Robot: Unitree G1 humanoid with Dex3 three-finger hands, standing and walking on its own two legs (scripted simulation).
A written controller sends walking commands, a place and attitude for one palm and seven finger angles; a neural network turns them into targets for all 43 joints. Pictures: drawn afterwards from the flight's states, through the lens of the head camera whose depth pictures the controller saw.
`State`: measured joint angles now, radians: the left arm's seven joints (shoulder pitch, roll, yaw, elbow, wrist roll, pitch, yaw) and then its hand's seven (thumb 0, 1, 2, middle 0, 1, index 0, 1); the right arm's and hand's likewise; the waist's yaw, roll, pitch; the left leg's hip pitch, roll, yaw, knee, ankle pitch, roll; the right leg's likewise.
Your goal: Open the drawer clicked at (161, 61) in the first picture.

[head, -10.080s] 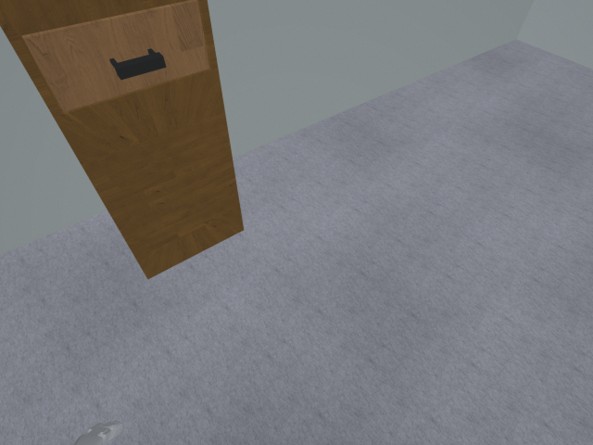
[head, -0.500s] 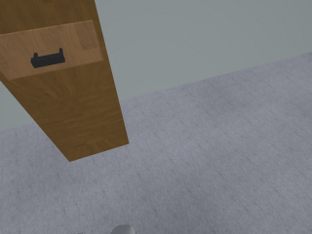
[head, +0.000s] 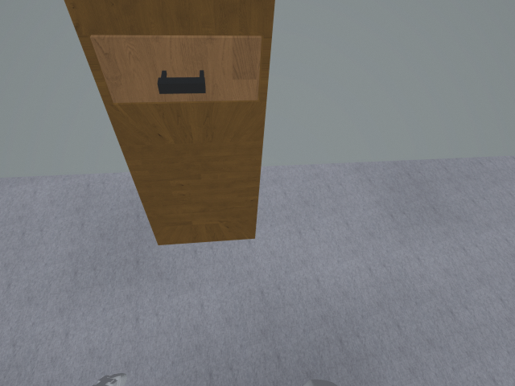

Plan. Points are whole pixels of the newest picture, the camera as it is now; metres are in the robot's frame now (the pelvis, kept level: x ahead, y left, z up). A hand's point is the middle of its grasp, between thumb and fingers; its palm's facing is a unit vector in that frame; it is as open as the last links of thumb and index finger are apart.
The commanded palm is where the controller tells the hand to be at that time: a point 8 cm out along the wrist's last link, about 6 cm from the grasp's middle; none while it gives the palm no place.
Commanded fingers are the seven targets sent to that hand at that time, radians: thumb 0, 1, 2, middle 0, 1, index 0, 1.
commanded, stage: turn to face it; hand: left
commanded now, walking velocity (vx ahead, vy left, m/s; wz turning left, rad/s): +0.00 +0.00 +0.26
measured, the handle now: (182, 79) +0.76 +0.22 +0.06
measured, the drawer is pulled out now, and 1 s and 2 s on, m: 0.00 0.00 0.00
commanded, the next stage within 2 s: take the last steps up to it in 0.14 s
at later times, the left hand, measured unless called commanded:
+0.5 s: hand out of the picture -0.05 +0.13 -0.16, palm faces +0.20 -0.95 -0.23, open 7.3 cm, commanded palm none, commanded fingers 0.00 0.90 0.90 -0.20 -0.30 -0.20 -0.30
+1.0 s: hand out of the picture +0.10 +0.16 -0.18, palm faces +0.09 -0.98 -0.17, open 7.4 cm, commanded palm none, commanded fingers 0.00 0.90 0.90 -0.20 -0.30 -0.20 -0.30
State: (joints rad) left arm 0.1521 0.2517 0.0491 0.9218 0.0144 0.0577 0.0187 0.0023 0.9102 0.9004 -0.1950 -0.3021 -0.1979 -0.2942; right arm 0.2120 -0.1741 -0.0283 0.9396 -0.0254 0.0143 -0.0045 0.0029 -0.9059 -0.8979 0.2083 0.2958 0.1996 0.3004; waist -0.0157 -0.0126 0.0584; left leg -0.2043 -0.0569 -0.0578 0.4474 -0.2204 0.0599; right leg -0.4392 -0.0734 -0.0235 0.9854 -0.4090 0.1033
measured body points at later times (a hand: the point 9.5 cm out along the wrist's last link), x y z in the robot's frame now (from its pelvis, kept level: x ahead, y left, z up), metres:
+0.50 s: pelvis -0.02 -0.05 +0.00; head -0.03 -0.07 +0.45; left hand -0.06 +0.18 -0.14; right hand +0.02 -0.30 -0.16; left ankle -0.07 +0.11 -0.69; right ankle +0.00 -0.14 -0.74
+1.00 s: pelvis +0.07 -0.03 -0.01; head +0.09 -0.02 +0.44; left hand +0.09 +0.21 -0.16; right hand -0.01 -0.24 -0.16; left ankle -0.05 +0.09 -0.74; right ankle +0.20 -0.16 -0.69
